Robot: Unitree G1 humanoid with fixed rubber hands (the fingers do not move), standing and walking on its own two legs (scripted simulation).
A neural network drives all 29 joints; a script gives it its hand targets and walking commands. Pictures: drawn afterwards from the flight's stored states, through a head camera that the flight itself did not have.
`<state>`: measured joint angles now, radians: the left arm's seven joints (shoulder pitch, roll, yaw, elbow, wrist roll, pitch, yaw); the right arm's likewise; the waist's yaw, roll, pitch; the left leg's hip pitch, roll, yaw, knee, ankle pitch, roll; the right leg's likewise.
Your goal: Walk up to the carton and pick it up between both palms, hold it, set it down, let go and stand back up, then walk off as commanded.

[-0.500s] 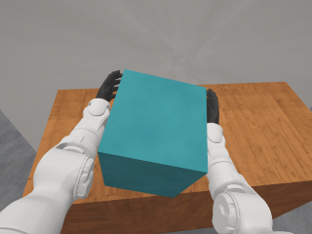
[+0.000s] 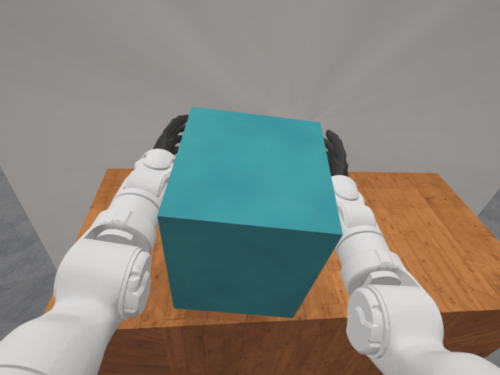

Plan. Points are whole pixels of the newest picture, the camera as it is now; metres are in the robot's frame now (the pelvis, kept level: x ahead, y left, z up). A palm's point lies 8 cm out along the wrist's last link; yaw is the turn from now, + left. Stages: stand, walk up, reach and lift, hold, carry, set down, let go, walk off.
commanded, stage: reach and lift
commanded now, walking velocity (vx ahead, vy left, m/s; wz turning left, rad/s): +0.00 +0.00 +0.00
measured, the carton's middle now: (245, 217) +0.33 +0.01 +0.13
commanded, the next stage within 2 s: hold in 1.40 s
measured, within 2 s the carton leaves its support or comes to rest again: neither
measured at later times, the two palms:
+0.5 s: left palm (174, 145) +0.41 +0.13 +0.21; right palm (345, 171) +0.39 -0.15 +0.19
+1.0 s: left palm (168, 140) +0.41 +0.14 +0.22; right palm (342, 164) +0.40 -0.14 +0.20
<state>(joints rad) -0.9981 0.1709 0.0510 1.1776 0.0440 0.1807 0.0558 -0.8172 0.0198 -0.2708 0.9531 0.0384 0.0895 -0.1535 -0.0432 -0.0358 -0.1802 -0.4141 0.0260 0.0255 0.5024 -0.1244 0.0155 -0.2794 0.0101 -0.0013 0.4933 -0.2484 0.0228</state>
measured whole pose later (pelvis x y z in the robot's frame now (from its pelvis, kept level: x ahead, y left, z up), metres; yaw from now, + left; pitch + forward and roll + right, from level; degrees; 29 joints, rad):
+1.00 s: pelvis +0.01 -0.01 +0.00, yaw +0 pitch -2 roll -1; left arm -0.94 0.11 0.17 0.81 0.14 0.52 0.09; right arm -0.86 -0.03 -0.24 0.91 0.17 0.24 -0.14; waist -0.03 -0.03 -0.14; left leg -0.31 0.03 0.03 0.45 -0.11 0.01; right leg -0.19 0.01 0.00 0.46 -0.25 0.02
